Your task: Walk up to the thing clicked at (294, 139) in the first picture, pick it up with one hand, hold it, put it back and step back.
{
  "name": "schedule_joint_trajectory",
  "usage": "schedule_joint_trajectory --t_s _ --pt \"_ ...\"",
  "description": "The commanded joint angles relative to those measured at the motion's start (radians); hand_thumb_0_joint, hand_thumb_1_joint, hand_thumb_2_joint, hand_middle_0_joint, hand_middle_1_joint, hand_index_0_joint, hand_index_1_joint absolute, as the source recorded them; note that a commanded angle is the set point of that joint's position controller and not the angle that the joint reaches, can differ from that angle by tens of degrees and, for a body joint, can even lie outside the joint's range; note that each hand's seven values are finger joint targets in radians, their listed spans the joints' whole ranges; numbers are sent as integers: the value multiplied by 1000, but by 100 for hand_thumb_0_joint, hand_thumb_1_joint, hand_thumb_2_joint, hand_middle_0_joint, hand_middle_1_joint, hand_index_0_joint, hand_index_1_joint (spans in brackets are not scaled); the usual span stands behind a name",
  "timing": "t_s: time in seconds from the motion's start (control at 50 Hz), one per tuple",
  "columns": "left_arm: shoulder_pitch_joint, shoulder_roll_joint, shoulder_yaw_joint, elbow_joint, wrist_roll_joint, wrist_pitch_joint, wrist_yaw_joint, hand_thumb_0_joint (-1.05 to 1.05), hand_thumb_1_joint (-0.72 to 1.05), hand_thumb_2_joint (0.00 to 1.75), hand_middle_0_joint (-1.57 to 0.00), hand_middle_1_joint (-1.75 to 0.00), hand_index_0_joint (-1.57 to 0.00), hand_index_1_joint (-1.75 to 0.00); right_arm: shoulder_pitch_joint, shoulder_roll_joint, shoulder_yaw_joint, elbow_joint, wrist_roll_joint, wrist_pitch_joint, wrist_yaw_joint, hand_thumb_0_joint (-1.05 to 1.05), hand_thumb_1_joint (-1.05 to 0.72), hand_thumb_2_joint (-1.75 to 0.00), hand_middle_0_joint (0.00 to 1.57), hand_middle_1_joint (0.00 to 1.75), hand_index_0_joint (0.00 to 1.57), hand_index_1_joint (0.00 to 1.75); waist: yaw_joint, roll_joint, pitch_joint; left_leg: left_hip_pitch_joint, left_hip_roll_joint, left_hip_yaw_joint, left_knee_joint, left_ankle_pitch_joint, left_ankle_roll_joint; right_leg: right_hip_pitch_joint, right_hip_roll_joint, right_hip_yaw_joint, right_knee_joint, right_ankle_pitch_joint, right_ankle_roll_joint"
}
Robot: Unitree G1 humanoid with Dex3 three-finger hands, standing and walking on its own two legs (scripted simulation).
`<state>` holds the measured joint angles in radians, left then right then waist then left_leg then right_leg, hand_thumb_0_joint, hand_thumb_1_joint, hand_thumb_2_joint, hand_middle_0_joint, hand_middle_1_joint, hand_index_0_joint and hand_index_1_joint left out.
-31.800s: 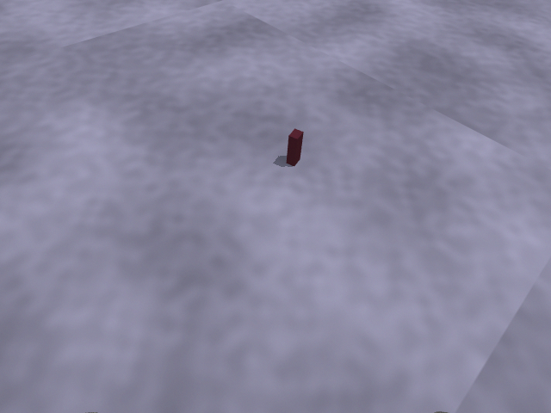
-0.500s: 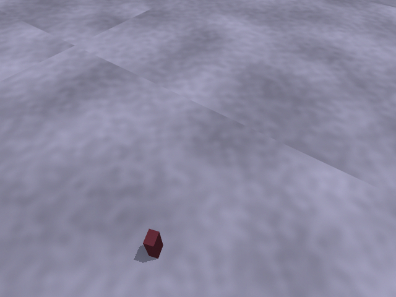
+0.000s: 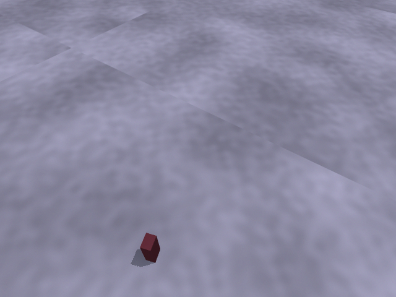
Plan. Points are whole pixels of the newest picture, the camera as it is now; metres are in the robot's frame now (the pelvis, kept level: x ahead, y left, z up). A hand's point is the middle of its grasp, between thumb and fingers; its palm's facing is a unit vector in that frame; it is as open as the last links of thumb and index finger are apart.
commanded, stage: stand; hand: left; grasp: from the side
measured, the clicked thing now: (150, 248) +0.41 +0.19 -0.69
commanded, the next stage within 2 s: step back in 0.24 s
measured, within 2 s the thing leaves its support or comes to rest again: neither
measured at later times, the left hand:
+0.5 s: hand out of the picture +0.09 +0.29 -0.17, palm faces -0.02 -0.93 -0.38, open 7.4 cm
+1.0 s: hand out of the picture -0.01 +0.31 -0.18, palm faces -0.10 -0.91 -0.40, open 7.4 cm
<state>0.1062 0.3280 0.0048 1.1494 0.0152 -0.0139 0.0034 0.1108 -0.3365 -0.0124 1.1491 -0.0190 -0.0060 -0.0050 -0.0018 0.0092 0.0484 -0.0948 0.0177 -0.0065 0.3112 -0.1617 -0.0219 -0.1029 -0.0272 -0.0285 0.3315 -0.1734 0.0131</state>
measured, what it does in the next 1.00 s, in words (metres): walks backwards: right foot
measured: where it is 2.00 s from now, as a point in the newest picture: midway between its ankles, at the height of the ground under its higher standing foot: outside the picture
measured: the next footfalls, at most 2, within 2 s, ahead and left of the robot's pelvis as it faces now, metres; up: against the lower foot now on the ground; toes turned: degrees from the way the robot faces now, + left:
right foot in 0.98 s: -0.11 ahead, -0.06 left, +0.00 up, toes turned -1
left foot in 1.34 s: -0.21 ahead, +0.18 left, +0.00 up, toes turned -3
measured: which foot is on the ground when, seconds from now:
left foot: down 0.00-1.00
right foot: down 0.00-0.54, up 0.56-0.96, down 0.98-1.00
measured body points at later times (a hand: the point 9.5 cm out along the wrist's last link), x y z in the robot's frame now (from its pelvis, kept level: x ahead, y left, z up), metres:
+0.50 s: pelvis -0.03 +0.03 -0.02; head +0.02 +0.03 +0.43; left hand +0.09 +0.34 -0.15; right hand +0.05 -0.30 -0.14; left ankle -0.04 +0.13 -0.73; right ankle +0.01 -0.12 -0.75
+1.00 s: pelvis -0.13 +0.05 -0.03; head -0.07 +0.04 +0.41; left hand -0.01 +0.36 -0.15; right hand -0.04 -0.26 -0.16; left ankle -0.05 +0.13 -0.75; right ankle -0.15 -0.06 -0.75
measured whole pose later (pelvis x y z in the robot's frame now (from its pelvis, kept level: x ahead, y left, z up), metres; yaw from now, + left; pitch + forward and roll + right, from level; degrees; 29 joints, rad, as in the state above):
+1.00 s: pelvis -0.13 +0.05 -0.03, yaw -5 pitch -3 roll -1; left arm 0.13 0.36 0.07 0.91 0.02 0.05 0.01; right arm 0.09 -0.37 -0.05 0.88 -0.02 0.03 -0.02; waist -0.01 0.04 0.21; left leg -0.37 0.00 0.08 0.68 -0.26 0.07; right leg -0.24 0.05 0.05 0.67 -0.37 -0.01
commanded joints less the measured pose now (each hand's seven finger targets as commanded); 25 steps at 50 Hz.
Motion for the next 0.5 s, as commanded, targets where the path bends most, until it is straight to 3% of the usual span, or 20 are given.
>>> schedule_joint_trajectory --t_s 0.0,0.08,0.2,0.22,0.28,0.32,0.36,0.38,0.42,0.44,0.46,0.48 --pt "-45 212 42 -67 -1 -19 11 0 90 90 -20 -30 -20 -30 -38 -211 -34 -54 3 -20 -7 0 -90 -90 20 30 20 30 2 3 -57 -5 107 -74 -51 76 30 4 -107 99 -67 84 -26" --pt "-43 219 42 -66 -1 -16 11 0 90 90 -20 -30 -20 -30 -38 -200 -33 -54 3 -18 -6 0 -90 -90 20 30 20 30 3 -4 -41 -19 106 -78 -62 51 27 -8 -101 94 -68 29 -27" --pt "-38 217 41 -70 -3 -19 11 0 90 90 -20 -30 -20 -30 -33 -204 -31 -54 3 -21 -7 0 -90 -90 20 30 20 30 2 -9 -77 8 110 -73 -49 111 31 12 -108 94 -47 122 -30" --pt "-35 295 93 -85 -24 -6 12 0 90 90 -20 -30 -20 -30 -64 -265 -53 -82 17 -4 -1 0 -90 -90 20 30 20 30 5 -27 35 -83 91 -85 73 251 59 -68 -97 108 26 279 -39" --pt "-10 297 103 -128 -24 1 18 0 90 90 -20 -30 -20 -30 -28 -236 -56 -121 32 11 1 0 -90 -90 20 30 20 30 -6 -71 -50 -76 42 -32 219 230 58 -45 -145 139 40 389 -100" --pt "-41 308 112 -166 -19 9 18 0 90 90 -20 -30 -20 -30 1 -227 -63 -136 28 23 2 0 -90 -90 20 30 20 30 -15 -118 -96 -100 -8 -1 319 105 51 -62 -213 200 33 387 -166" --pt "-99 315 118 -212 -4 16 20 0 90 90 -20 -30 -20 -30 34 -223 -73 -149 24 38 4 0 -90 -90 20 30 20 30 -23 -185 -116 -132 -51 -9 475 -229 55 -97 -293 253 37 386 -238" --pt "-117 319 120 -235 5 19 19 0 90 90 -20 -30 -20 -30 58 -228 -77 -158 19 46 8 0 -90 -90 20 30 20 30 -26 -217 -117 -140 -52 -23 544 -324 64 -141 -319 262 46 361 -260" --pt "-142 315 118 -267 12 27 18 0 90 90 -20 -30 -20 -30 82 -229 -82 -177 20 51 16 0 -90 -90 20 30 20 30 -37 -221 -95 -128 -40 -42 545 -333 73 -208 -300 225 81 312 -244" --pt "-157 305 113 -278 13 30 20 0 90 90 -20 -30 -20 -30 101 -221 -81 -183 23 47 16 0 -90 -90 20 30 20 30 -49 -228 -95 -150 -24 -41 448 -263 72 -165 -270 198 125 316 -211" --pt "-160 290 108 -283 7 36 19 0 90 90 -20 -30 -20 -30 111 -226 -82 -180 21 39 14 0 -90 -90 20 30 20 30 -46 -194 -100 -142 -24 -17 346 -150 63 -149 -227 163 189 298 -178" --pt "-151 277 104 -290 0 44 18 0 90 90 -20 -30 -20 -30 103 -241 -86 -189 13 32 10 0 -90 -90 20 30 20 30 -45 -107 -82 -150 19 -55 210 92 60 -152 -160 122 268 230 -129"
